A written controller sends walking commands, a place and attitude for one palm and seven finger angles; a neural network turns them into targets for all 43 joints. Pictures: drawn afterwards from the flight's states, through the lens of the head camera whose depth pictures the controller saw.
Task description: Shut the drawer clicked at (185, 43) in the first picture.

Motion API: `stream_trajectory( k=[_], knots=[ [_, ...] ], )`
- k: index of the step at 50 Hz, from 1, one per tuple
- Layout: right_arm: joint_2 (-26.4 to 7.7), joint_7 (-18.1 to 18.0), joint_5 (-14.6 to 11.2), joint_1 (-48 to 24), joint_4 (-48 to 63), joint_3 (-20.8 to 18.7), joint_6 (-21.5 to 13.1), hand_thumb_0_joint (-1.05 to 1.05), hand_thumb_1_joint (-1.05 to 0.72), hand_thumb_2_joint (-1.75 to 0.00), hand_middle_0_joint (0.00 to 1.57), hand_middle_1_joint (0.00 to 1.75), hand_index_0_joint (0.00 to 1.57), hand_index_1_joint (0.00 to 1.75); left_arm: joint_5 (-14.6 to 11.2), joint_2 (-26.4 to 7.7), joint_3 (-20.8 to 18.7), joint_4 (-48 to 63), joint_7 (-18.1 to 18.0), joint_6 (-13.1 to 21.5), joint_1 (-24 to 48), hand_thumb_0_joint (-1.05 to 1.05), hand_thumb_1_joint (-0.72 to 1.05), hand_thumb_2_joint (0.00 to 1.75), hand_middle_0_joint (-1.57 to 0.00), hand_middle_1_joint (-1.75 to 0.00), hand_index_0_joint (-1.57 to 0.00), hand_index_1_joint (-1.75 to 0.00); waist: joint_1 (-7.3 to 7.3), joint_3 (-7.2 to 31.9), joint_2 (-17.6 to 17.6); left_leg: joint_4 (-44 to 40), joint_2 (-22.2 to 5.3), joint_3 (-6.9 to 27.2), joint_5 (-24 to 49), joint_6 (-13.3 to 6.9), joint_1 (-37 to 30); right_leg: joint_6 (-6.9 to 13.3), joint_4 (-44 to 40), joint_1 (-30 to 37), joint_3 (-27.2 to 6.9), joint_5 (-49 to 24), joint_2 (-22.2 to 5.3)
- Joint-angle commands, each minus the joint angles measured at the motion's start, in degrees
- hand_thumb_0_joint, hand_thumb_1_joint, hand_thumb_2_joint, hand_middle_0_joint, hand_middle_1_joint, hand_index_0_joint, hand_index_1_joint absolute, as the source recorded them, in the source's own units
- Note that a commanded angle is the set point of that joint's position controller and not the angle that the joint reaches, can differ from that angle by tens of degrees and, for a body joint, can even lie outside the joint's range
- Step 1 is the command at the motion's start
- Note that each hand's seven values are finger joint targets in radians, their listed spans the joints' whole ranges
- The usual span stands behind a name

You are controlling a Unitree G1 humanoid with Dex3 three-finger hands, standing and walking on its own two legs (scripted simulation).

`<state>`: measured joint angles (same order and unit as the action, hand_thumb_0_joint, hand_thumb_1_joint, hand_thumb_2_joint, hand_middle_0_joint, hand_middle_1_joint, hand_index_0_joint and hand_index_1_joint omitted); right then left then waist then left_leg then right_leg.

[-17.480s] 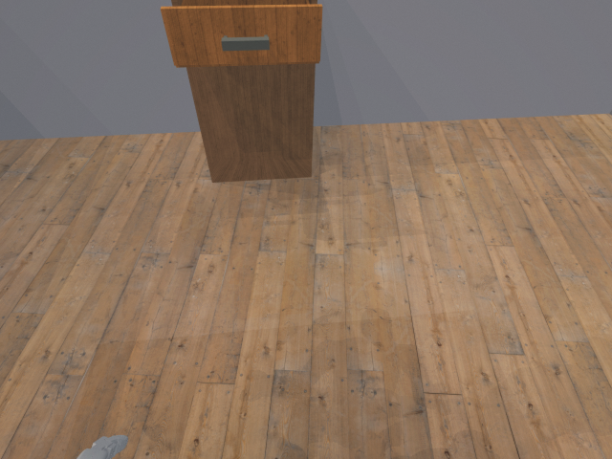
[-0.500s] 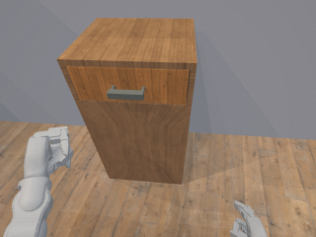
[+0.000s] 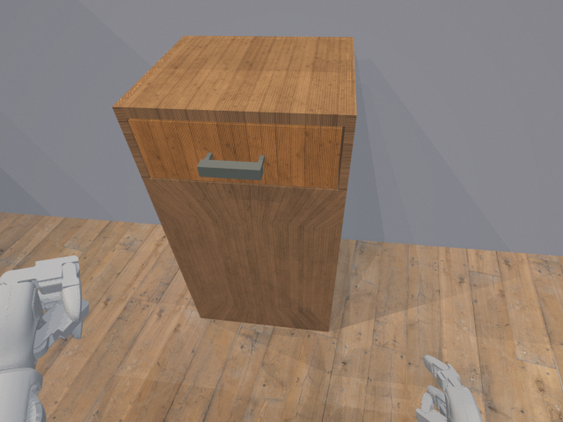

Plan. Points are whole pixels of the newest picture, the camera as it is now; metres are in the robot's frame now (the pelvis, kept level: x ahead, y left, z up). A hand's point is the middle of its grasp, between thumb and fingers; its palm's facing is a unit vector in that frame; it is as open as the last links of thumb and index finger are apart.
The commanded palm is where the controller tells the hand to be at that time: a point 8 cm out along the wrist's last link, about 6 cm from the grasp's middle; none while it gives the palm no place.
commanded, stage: step back with the hand held close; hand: left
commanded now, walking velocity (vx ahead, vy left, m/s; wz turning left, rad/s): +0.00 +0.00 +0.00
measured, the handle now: (233, 163) +0.61 +0.20 +0.03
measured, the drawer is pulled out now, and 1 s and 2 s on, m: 0.00 0.00 0.00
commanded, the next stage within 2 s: stop stepping back and stand still in 1.50 s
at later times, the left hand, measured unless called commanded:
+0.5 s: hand (68, 313) +0.17 +0.26 +0.15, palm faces +0.29 -0.80 -0.52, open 3.2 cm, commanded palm +0.12 +0.30 +0.17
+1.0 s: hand (34, 374) +0.11 +0.25 +0.16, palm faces +0.39 -0.75 -0.53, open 3.2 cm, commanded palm +0.04 +0.29 +0.17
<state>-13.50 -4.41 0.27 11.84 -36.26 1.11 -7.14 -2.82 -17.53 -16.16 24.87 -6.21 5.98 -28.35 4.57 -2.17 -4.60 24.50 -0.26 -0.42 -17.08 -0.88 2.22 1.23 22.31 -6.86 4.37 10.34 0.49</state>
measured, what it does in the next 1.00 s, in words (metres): shifts its weight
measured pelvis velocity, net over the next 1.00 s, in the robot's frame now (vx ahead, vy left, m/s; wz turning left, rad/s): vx -0.09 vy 0.00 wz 0.03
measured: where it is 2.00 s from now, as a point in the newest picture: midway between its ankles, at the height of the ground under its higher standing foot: outside the picture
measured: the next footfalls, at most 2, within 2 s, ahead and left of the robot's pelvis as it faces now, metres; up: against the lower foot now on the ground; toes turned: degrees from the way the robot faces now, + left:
right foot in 1.52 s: -0.28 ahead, -0.14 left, +0.00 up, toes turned -9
left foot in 1.68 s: -0.14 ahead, +0.07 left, +0.00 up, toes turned -2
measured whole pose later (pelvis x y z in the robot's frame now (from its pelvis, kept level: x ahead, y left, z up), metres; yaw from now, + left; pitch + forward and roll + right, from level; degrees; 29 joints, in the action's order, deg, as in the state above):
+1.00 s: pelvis -0.09 +0.00 -0.02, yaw +2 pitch +0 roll +0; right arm -12.7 -4.1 0.0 15.2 -31.1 -1.4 -5.2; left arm 1.8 -23.5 -24.4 33.1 -7.8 16.5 -33.4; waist -1.7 -1.2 0.9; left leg 37.8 1.7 -0.3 -15.3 -2.4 23.1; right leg -1.1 36.2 -25.3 -3.1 10.6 1.1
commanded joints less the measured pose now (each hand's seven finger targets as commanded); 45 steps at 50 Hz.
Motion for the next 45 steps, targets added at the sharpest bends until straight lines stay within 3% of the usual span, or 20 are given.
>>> stream_trajectory(
  k=[1, 4, 5, 6, 7, 8, 10, 11, 15, 16, 21, 24, 27, 30, 32, 34, 38, 40, 42, 45],
  knots=[
    [-5.50, -0.49, 0.30, -6.96, 9.10, -1.79, -3.77, 0.00, -0.90, -0.90, 0.20, 0.30, 0.20, 0.30, -0.26, -11.17, -6.74, 12.82, -1.34, 3.60, 4.49, 0.00, 0.90, 0.90, -1.40, -1.60, -1.40, -1.60, -0.47, 4.84, 1.41, -4.36, -0.43, 0.88, 10.04, -0.93, 5.46, 0.48, -3.79, 5.04, -4.75, -2.12, -1.45],
    [-5.15, -0.31, 0.38, -7.05, 9.11, -1.56, -3.87, 0.00, -0.90, -0.90, 0.20, 0.30, 0.20, 0.30, -0.24, -10.84, -6.82, 14.02, -1.35, 3.60, 3.62, 0.00, 0.90, 0.90, -1.40, -1.60, -1.40, -1.60, -0.43, 5.17, 0.52, -4.31, -0.48, 0.83, 13.05, -0.58, 5.69, 0.51, -2.73, 6.20, -4.70, -6.32, -1.37],
    [-7.05, 0.04, 0.09, -6.12, 11.06, -2.12, -2.16, 0.00, -0.90, -0.90, 0.20, 0.30, 0.20, 0.30, -0.26, -18.56, -15.35, 18.62, -1.52, 6.63, 10.67, 0.00, 0.90, 0.90, -1.40, -1.60, -1.40, -1.60, -3.54, 0.50, 1.40, -2.74, -1.11, 1.73, 7.66, -1.79, 10.78, 1.14, -5.83, 0.31, -12.59, -7.94, -4.23],
    [-6.07, -0.15, 0.16, -5.93, 10.32, -2.02, -1.39, 0.00, -0.90, -0.90, 0.20, 0.30, 0.20, 0.30, 0.10, -18.67, -15.70, 16.95, -1.45, 7.77, 10.53, 0.00, 0.90, 0.90, -1.40, -1.60, -1.40, -1.60, -3.62, 0.36, 1.47, -2.01, -0.95, 2.71, 5.88, -1.73, 11.07, 1.82, -6.75, -0.36, -13.39, -6.94, -6.01],
    [-5.59, -0.06, 0.33, -6.04, 9.70, -2.43, -0.72, 0.00, -0.90, -0.90, 0.20, 0.30, 0.20, 0.30, 0.15, -13.67, -12.32, 11.39, -1.09, 7.20, 2.91, 0.00, 0.90, 0.90, -1.40, -1.60, -1.40, -1.60, -3.74, 0.01, 4.34, -1.09, -1.07, 2.70, 7.67, -1.56, 10.24, 2.10, -6.97, -1.79, -13.19, -8.20, -6.86],
    [-6.00, 0.47, 0.42, -5.54, 9.93, -2.65, 0.14, 0.00, -0.90, -0.90, 0.20, 0.30, 0.20, 0.30, 0.25, -11.07, -9.99, 10.17, -0.70, 6.90, -0.12, 0.00, 0.90, 0.90, -1.40, -1.60, -1.40, -1.60, -4.13, 1.50, 4.92, -0.68, -1.23, 2.32, 9.53, -1.30, 9.83, 2.01, -6.40, -1.81, -12.61, -9.24, -7.01],
    [-6.54, 0.85, 0.29, -5.76, 10.23, -3.22, 1.35, 0.00, -0.90, -0.90, 0.20, 0.30, 0.20, 0.30, 0.16, -9.39, -8.14, 10.17, -0.34, 7.06, -2.61, 0.00, 0.90, 0.90, -1.40, -1.60, -1.40, -1.60, -4.52, 4.97, 3.46, -1.09, -1.94, 2.11, 13.02, -1.31, 8.91, 1.37, -4.28, -1.12, -10.60, -12.44, -6.68],
    [-6.81, 0.73, 0.33, -6.31, 10.69, -3.56, 1.63, 0.00, -0.90, -0.90, 0.20, 0.30, 0.20, 0.30, 0.17, -9.54, -8.35, 11.04, -0.30, 7.44, -3.53, 0.00, 0.90, 0.90, -1.40, -1.60, -1.40, -1.60, -4.31, 6.37, 2.04, -1.97, -2.15, 2.31, 15.65, -1.24, 9.02, 0.99, -2.67, -0.14, -9.20, -14.91, -6.04],
    [-6.77, 0.78, -0.36, -6.54, 12.32, -4.53, 3.44, 0.00, -0.90, -0.90, 0.20, 0.30, 0.20, 0.30, 0.25, -12.08, -10.86, 13.12, -0.85, 7.86, -6.99, 0.00, 0.90, 0.90, -1.40, -1.60, -1.40, -1.60, -4.10, 12.25, 4.13, -2.51, -3.60, 2.91, 21.88, -1.35, 10.69, -0.37, 2.55, 3.41, -6.84, -21.03, -4.77],
    [-6.93, 0.61, -0.36, -7.03, 12.73, -4.60, 3.64, 0.00, -0.90, -0.90, 0.20, 0.30, 0.20, 0.30, 0.14, -13.43, -12.07, 14.40, -1.02, 7.97, -7.14, 0.00, 0.90, 0.90, -1.40, -1.60, -1.40, -1.60, -3.77, 13.35, 2.94, -2.58, -3.66, 3.44, 23.21, -1.26, 11.32, -0.38, 3.86, 3.98, -6.84, -22.12, -4.73],
    [-6.92, 0.02, -0.51, -7.04, 14.64, -4.88, 4.07, 0.00, -0.90, -0.90, 0.20, 0.30, 0.20, 0.30, 0.40, -15.37, -13.80, 18.48, -1.46, 8.33, -7.48, 0.00, 0.90, 0.90, -1.40, -1.60, -1.40, -1.60, -3.47, 13.58, 1.14, -2.76, -4.80, 4.77, 25.01, -1.32, 15.91, -1.26, 8.99, 4.62, -6.39, -23.88, -3.59],
    [-7.09, -0.10, -0.40, -6.00, 14.83, -4.98, 3.50, 0.00, -0.90, -0.90, 0.20, 0.30, 0.20, 0.30, 1.03, -13.75, -12.71, 18.55, -1.54, 8.50, -7.17, 0.00, 0.90, 0.90, -1.40, -1.60, -1.40, -1.60, -3.84, 11.04, -1.20, -4.44, -6.27, 5.38, 20.47, -2.28, 20.95, -1.87, 11.98, 5.14, -6.08, -19.80, -2.50],
    [-7.30, -0.16, -0.27, -5.76, 14.72, -4.94, 2.68, 0.00, -0.90, -0.90, 0.20, 0.30, 0.20, 0.30, 1.67, -12.69, -12.12, 17.77, -1.53, 8.77, -5.91, 0.00, 0.90, 0.90, -1.40, -1.60, -1.40, -1.60, -3.95, 7.46, -2.37, -7.19, -7.81, 6.66, 9.88, -3.84, 28.59, -2.16, 14.99, 6.10, -6.27, -13.84, -1.89],
    [-7.39, -0.10, -0.60, -5.10, 14.63, -5.06, 1.94, 0.00, -0.90, -0.90, 0.20, 0.30, 0.20, 0.30, 2.38, -11.91, -11.99, 15.56, -1.76, 9.32, -4.92, 0.00, 0.90, 0.90, -1.40, -1.60, -1.40, -1.60, -4.42, 4.43, 0.34, -8.32, -7.76, 7.06, -6.67, -5.40, 37.13, -2.19, 15.62, 8.21, -8.01, -11.46, -1.96],
    [-7.25, -0.29, -0.62, -5.14, 14.73, -4.95, 1.69, 0.00, -0.90, -0.90, 0.20, 0.30, 0.20, 0.30, 2.81, -12.12, -12.17, 14.89, -1.87, 9.88, -3.59, 0.00, 0.90, 0.90, -1.40, -1.60, -1.40, -1.60, -4.78, 2.47, 2.24, -7.96, -6.79, 7.24, -13.41, -5.71, 39.97, -1.97, 14.44, 7.47, -9.67, -10.01, -2.43],
    [-7.20, -0.20, -0.57, -4.34, 14.61, -5.01, 1.40, 0.00, -0.90, -0.90, 0.20, 0.30, 0.20, 0.30, 3.01, -11.98, -11.86, 15.54, -1.88, 10.37, -2.36, 0.00, 0.90, 0.90, -1.40, -1.60, -1.40, -1.60, -5.09, 2.41, 4.64, -5.28, -5.42, 6.42, -15.62, -5.54, 39.15, -1.49, 11.99, 4.93, -11.57, -7.98, -3.15],
    [-6.97, 0.17, -0.14, -3.49, 14.40, -4.99, 0.76, 0.00, -0.90, -0.90, 0.20, 0.30, 0.20, 0.30, 3.07, -12.81, -11.76, 18.43, -2.12, 11.32, -0.97, 0.00, 0.90, 0.90, -1.40, -1.60, -1.40, -1.60, -5.47, 3.90, 8.10, 1.98, -2.50, 5.14, -16.44, -4.48, 31.72, 0.19, 1.91, -4.60, -16.85, 6.93, -6.40],
    [-6.83, 0.32, 0.02, -3.17, 14.29, -4.82, 0.37, 0.00, -0.90, -0.90, 0.20, 0.30, 0.20, 0.30, 2.92, -13.23, -11.90, 20.07, -2.49, 11.91, -1.36, 0.00, 0.90, 0.90, -1.40, -1.60, -1.40, -1.60, -5.71, 4.92, 6.95, 2.87, -2.17, 5.45, -15.41, -4.14, 28.12, 0.44, 0.24, -8.44, -16.35, 11.50, -6.66],
    [-6.68, 0.16, 0.06, -3.33, 14.18, -4.58, 0.00, 0.00, -0.90, -0.90, 0.20, 0.30, 0.20, 0.30, 2.72, -13.75, -12.75, 21.09, -2.95, 12.58, -2.71, 0.00, 0.90, 0.90, -1.40, -1.60, -1.40, -1.60, -5.78, 6.43, 3.46, -0.18, -3.24, 6.85, -14.30, -4.32, 27.66, -0.09, 3.01, -7.43, -13.78, 9.04, -5.27],
    [-7.51, -0.08, -0.10, -3.79, 14.31, -4.90, -1.04, 0.00, -0.90, -0.90, 0.20, 0.30, 0.20, 0.30, 3.49, -13.66, -14.35, 21.34, -3.47, 13.58, -4.54, 0.00, 0.90, 0.90, -1.40, -1.60, -1.40, -1.60, -5.20, 7.97, -4.35, -8.48, -8.35, 10.80, -19.82, -6.69, 39.97, -2.25, 16.11, 4.95, -8.86, -0.92, -0.55]
  ],
)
